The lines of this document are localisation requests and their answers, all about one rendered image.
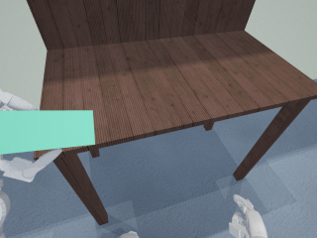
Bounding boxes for robot left hand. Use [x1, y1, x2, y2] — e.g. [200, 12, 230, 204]
[0, 89, 63, 182]

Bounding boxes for table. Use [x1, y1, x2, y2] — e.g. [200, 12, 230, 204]
[26, 0, 317, 226]

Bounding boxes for robot right hand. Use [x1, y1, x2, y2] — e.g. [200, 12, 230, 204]
[229, 194, 268, 238]

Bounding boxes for robot left forearm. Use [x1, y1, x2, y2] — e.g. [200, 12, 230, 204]
[0, 178, 11, 238]

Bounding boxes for sponge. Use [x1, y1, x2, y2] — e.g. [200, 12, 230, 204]
[0, 110, 95, 155]

